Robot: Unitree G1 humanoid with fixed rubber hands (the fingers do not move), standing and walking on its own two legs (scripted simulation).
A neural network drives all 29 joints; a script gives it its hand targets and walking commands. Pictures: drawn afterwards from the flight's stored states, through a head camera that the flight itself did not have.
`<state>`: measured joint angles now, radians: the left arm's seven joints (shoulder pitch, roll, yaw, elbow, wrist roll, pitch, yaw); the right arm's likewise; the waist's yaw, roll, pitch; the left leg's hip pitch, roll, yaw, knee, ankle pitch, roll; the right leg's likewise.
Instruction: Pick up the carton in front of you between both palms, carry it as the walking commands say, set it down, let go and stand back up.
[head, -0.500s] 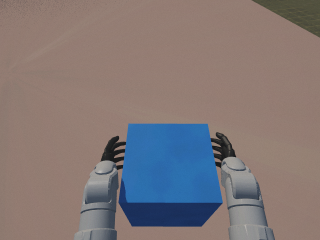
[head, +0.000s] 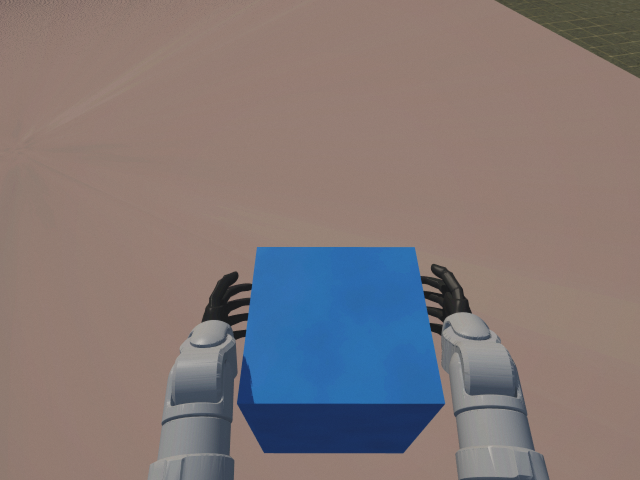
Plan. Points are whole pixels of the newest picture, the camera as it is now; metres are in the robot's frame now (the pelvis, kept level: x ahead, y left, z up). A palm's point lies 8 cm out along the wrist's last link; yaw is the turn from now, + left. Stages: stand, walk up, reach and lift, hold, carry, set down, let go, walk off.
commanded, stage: carry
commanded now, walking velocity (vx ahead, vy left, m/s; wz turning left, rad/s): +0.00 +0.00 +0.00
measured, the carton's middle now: (334, 356) +0.29 +0.00 -0.04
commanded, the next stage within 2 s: hold in 0.06 s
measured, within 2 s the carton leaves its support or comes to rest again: neither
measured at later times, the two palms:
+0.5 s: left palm (238, 319) +0.32 +0.13 +0.02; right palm (463, 332) +0.29 -0.17 +0.02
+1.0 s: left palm (260, 353) +0.38 +0.13 -0.20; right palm (424, 365) +0.34 -0.16 -0.18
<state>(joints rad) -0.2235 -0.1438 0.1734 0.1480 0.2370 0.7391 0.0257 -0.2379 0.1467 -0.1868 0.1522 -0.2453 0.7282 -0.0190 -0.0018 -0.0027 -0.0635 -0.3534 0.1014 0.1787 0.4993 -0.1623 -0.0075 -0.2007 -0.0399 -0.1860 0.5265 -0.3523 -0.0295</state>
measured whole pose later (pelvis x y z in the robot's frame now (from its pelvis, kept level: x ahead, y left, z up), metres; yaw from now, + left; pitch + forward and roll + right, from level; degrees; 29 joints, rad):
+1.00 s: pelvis -0.06 +0.05 -0.12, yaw -10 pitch +36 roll -2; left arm -0.71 -0.12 0.41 0.45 0.28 0.26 0.04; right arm -0.76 0.12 -0.49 0.52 -0.22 0.22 0.01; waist 0.00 -0.05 -0.07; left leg -1.44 -0.04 -0.07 1.14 -0.31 -0.01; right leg -1.36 0.08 0.10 1.19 -0.45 0.05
